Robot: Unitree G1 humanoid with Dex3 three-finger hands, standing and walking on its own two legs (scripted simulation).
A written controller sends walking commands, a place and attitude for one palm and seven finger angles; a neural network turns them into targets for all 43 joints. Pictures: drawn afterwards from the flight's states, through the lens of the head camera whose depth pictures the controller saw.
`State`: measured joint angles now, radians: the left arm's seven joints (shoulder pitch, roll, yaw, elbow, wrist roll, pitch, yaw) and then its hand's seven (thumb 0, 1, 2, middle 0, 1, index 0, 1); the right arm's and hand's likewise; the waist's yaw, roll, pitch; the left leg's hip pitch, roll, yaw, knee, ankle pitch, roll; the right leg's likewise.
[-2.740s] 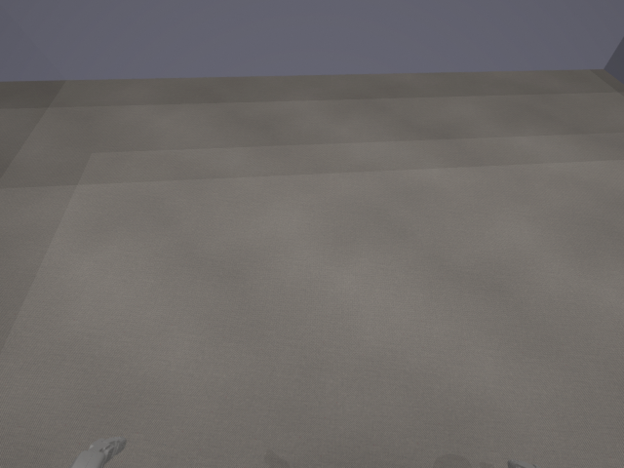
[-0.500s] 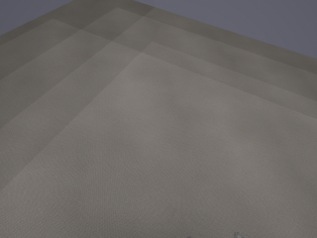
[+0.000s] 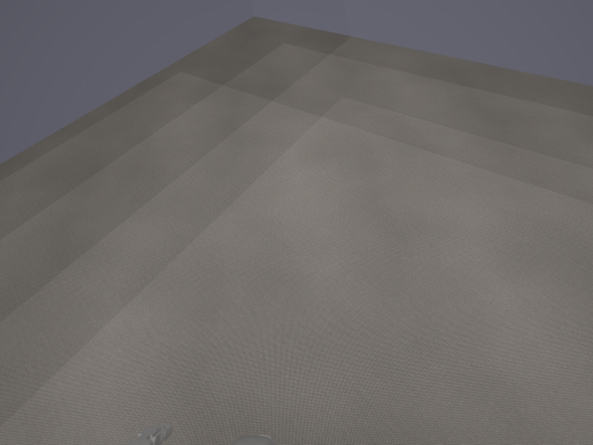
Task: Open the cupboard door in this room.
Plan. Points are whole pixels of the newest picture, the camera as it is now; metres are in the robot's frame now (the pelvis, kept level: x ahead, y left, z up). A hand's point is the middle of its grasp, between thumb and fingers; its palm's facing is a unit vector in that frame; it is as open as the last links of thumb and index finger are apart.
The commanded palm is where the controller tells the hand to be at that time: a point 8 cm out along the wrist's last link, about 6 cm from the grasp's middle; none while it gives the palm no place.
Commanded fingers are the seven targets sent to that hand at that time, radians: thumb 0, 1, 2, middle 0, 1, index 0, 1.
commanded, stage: turn or walk to find it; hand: left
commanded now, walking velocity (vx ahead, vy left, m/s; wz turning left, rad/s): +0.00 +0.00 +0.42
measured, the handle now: out of the picture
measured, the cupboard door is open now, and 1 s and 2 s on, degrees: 0 0 0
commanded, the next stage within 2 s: none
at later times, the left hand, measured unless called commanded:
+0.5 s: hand out of the picture -0.07 +0.25 -0.19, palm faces +0.29 -0.93 -0.24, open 7.3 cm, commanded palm none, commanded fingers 0.00 0.90 0.90 -0.20 -0.30 -0.20 -0.30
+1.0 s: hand out of the picture -0.04 +0.20 -0.14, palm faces +0.42 -0.86 -0.29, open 7.3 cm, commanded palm none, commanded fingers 0.00 0.90 0.90 -0.20 -0.30 -0.20 -0.30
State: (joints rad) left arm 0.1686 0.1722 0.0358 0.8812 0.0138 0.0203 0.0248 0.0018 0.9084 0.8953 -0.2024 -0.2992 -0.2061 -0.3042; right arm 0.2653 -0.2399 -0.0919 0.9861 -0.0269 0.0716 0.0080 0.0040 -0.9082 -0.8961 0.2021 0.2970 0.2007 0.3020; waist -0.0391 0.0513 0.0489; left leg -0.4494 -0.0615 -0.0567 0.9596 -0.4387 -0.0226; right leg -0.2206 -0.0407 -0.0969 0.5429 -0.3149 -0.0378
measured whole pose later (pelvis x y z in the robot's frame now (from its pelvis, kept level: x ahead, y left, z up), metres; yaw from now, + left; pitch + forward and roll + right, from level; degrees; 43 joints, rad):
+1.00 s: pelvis -0.05 -0.02 +0.00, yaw +25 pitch -1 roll +2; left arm 0.19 0.16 0.04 0.90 0.01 0.02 0.02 0.00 0.91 0.90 -0.20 -0.30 -0.21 -0.30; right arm 0.26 -0.24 -0.09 0.99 -0.03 0.08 0.02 0.00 -0.91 -0.90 0.20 0.30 0.20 0.30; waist -0.03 0.05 0.05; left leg -0.49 -0.05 -0.05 1.03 -0.41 -0.03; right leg -0.21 -0.05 -0.11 0.52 -0.30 -0.03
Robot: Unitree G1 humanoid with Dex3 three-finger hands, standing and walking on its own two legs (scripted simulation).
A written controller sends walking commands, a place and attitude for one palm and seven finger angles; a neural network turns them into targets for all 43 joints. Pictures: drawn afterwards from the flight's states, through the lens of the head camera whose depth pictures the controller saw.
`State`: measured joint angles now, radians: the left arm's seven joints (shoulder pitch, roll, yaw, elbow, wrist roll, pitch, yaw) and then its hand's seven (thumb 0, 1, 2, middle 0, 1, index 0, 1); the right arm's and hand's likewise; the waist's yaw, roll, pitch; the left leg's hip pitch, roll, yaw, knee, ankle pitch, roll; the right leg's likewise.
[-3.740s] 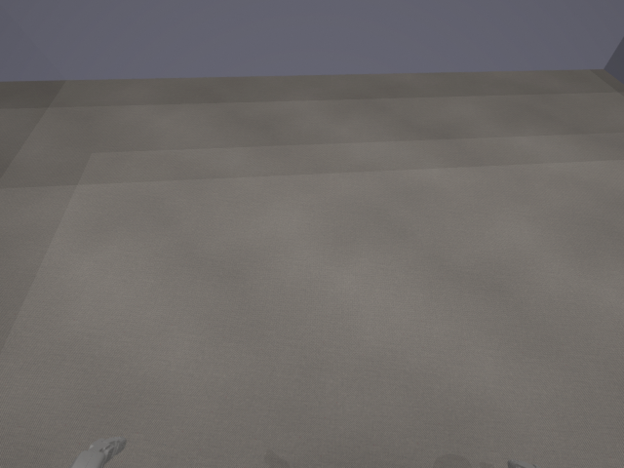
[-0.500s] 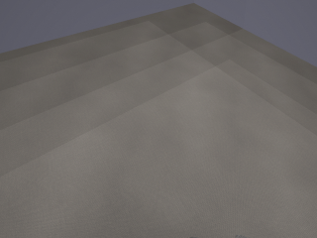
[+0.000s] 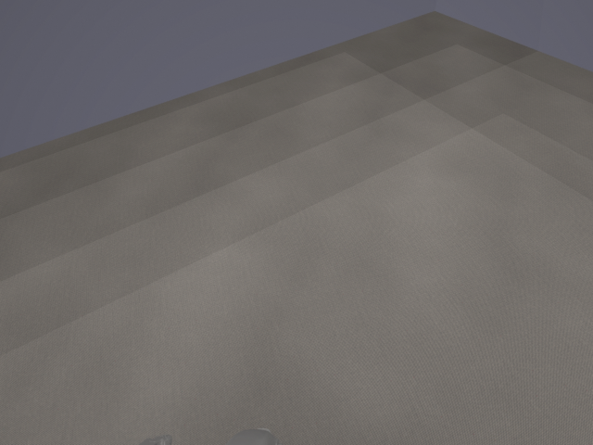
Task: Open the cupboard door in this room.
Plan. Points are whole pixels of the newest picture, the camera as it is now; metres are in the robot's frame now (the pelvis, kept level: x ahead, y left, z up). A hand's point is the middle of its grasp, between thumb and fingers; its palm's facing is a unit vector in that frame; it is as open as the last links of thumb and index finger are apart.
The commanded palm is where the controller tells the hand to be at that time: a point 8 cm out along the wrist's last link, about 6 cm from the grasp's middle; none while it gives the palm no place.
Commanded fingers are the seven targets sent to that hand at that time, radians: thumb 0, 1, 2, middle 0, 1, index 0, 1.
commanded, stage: turn or walk to find it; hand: left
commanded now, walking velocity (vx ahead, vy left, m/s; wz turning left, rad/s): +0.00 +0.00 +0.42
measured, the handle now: out of the picture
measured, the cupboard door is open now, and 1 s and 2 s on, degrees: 0 0 0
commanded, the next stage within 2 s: none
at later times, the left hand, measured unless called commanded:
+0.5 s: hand out of the picture -0.07 +0.26 -0.19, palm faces +0.29 -0.93 -0.22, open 7.3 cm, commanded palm none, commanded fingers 0.00 0.90 0.90 -0.20 -0.30 -0.20 -0.30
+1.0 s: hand out of the picture -0.04 +0.23 -0.15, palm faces +0.40 -0.88 -0.27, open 7.3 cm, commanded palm none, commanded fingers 0.00 0.90 0.90 -0.20 -0.30 -0.20 -0.30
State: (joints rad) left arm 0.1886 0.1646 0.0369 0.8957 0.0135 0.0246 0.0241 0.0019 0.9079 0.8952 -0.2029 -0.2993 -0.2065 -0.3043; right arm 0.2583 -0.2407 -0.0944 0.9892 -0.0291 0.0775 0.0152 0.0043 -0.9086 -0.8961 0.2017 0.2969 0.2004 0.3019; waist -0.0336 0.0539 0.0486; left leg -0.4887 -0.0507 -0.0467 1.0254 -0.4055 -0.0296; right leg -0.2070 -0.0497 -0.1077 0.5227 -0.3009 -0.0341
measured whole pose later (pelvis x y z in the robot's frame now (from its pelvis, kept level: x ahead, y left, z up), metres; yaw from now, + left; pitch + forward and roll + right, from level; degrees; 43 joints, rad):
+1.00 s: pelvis -0.07 +0.01 +0.00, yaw +24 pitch +0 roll +0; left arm 0.15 0.17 0.04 0.90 0.01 0.03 0.02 0.00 0.91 0.90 -0.20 -0.30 -0.20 -0.30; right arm 0.28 -0.22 -0.09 0.99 -0.02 0.06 0.00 0.00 -0.91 -0.90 0.20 0.30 0.20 0.30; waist -0.05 0.06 0.04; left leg -0.41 -0.09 -0.09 0.67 -0.34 0.00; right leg -0.22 -0.01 -0.06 0.53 -0.30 -0.02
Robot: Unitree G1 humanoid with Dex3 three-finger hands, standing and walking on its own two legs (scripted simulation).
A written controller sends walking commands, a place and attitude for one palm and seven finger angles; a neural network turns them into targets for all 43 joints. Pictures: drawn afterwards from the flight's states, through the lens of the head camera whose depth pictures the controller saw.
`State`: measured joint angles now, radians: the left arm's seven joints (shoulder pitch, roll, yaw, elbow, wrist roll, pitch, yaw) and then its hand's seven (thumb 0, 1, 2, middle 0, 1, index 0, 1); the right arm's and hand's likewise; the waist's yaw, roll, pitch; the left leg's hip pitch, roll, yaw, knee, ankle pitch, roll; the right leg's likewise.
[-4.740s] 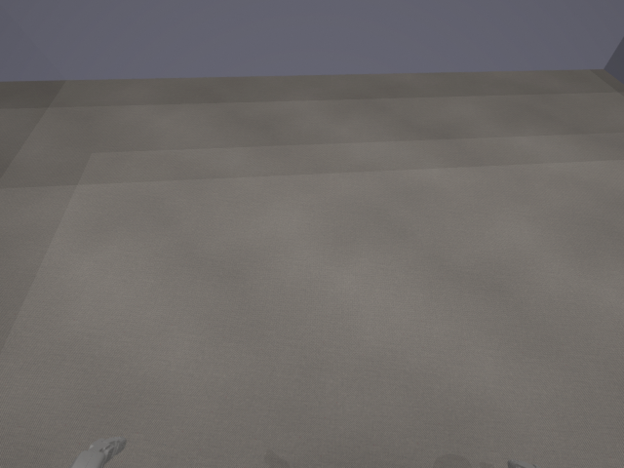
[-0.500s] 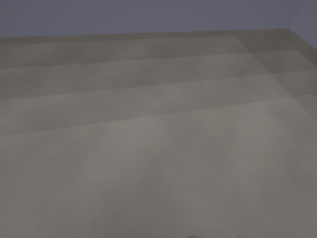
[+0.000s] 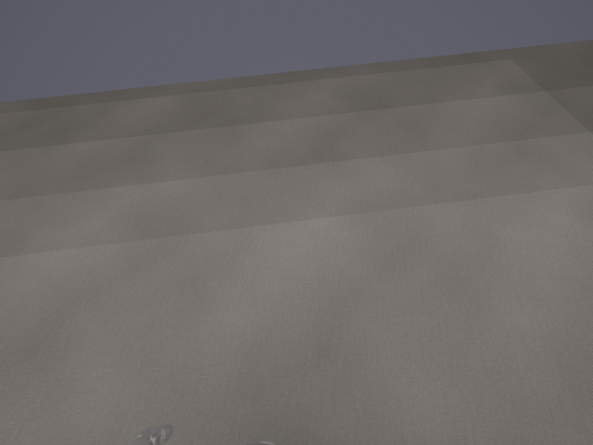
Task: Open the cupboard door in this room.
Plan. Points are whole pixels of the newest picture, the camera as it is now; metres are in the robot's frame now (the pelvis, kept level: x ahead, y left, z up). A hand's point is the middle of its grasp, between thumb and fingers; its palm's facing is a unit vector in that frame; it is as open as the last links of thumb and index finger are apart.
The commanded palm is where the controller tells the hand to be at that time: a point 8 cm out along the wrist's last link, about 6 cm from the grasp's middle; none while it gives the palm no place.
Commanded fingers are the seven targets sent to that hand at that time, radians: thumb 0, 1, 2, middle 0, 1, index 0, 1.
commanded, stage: turn or walk to find it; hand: left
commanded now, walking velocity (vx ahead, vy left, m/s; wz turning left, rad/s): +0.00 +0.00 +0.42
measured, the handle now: out of the picture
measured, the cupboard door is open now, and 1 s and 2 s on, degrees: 0 0 0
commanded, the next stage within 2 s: none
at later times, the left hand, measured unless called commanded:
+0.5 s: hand out of the picture -0.07 +0.25 -0.19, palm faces +0.30 -0.92 -0.24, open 7.3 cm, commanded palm none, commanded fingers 0.00 0.90 0.90 -0.20 -0.30 -0.20 -0.30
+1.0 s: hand out of the picture -0.03 +0.22 -0.14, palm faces +0.41 -0.86 -0.29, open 7.3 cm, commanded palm none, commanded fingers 0.00 0.90 0.90 -0.20 -0.30 -0.20 -0.30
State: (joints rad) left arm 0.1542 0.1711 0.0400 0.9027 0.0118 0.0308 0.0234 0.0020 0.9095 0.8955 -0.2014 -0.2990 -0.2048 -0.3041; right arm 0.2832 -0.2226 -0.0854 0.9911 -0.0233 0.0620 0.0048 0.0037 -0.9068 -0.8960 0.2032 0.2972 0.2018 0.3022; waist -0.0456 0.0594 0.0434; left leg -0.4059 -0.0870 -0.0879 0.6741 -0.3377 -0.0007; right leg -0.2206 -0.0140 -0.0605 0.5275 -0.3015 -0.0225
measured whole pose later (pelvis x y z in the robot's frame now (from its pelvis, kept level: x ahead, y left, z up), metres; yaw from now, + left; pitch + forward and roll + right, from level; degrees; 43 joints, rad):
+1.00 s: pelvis -0.06 -0.01 +0.00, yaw +26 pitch -1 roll +1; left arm 0.15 0.17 0.03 0.89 0.01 0.02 0.02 0.00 0.91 0.90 -0.20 -0.30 -0.21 -0.30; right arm 0.26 -0.23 -0.09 0.98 -0.03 0.07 0.01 0.00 -0.91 -0.90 0.20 0.30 0.20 0.30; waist -0.04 0.07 0.06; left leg -0.44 -0.07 -0.08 0.81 -0.41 -0.02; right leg -0.23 -0.03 -0.09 0.56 -0.32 -0.03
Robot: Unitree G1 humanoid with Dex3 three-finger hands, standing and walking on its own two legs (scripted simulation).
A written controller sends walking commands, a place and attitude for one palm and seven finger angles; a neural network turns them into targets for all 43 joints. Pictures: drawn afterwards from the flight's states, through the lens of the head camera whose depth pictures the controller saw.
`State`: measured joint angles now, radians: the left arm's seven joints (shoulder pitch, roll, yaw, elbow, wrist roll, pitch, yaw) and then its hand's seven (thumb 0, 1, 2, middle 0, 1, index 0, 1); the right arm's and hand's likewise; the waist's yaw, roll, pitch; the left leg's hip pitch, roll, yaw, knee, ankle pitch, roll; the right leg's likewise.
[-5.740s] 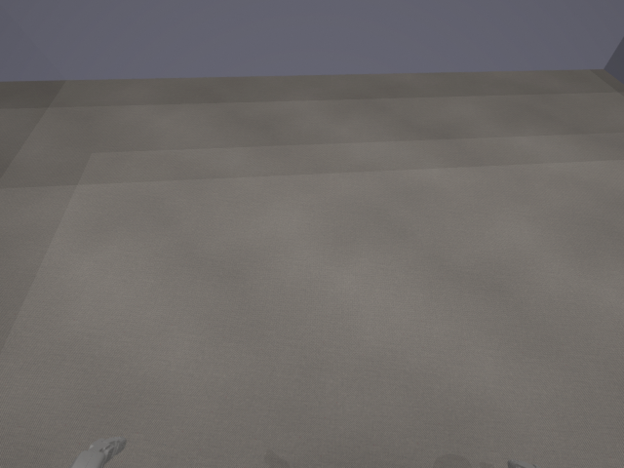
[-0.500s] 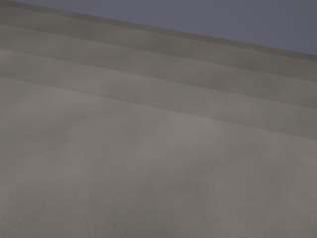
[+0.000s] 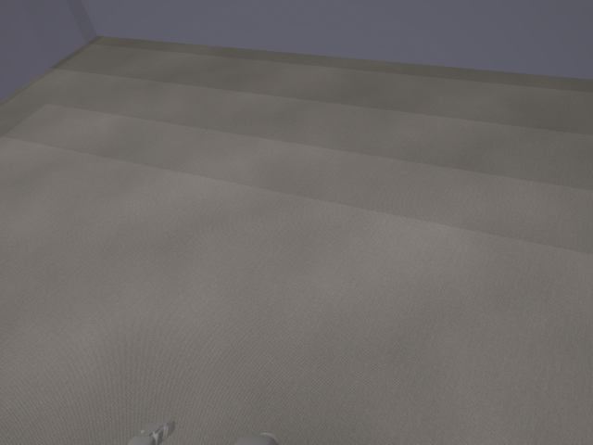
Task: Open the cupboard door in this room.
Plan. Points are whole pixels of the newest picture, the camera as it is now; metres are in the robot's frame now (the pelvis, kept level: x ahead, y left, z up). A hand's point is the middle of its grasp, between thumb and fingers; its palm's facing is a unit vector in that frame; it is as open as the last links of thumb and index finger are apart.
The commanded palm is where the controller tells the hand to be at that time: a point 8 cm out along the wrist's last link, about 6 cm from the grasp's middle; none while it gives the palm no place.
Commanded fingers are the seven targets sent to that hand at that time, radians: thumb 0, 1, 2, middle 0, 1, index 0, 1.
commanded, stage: turn or walk to find it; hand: left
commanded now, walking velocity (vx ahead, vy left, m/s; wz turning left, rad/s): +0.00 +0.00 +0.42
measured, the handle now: out of the picture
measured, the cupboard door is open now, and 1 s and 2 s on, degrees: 0 0 0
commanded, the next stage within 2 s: none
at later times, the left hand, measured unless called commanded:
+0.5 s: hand out of the picture -0.08 +0.24 -0.19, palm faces +0.31 -0.92 -0.22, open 7.3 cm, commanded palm none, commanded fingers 0.00 0.90 0.90 -0.20 -0.30 -0.20 -0.30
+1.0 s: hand out of the picture -0.01 +0.26 -0.14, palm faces +0.40 -0.88 -0.25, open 7.3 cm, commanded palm none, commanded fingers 0.00 0.90 0.90 -0.20 -0.30 -0.20 -0.30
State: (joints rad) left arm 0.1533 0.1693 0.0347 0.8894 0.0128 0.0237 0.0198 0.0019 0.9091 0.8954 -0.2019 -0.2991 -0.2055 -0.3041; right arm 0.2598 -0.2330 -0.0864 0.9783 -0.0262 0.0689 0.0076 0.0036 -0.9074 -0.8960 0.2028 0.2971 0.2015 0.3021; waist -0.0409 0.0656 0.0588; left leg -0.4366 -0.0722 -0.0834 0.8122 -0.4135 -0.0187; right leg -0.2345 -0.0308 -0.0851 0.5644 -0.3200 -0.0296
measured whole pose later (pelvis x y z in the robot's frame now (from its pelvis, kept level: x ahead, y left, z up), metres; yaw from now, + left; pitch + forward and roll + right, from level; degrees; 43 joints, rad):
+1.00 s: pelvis -0.06 +0.03 +0.01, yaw +25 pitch +0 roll -1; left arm 0.08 0.20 0.05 0.91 0.00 0.05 0.02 0.00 0.91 0.90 -0.20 -0.30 -0.20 -0.30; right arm 0.27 -0.20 -0.06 0.99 -0.03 0.04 0.00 0.00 -0.91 -0.90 0.20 0.30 0.20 0.30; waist -0.06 0.03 0.07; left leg -0.27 -0.08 -0.09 0.47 -0.20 0.05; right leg -0.33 -0.03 -0.02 0.75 -0.41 0.07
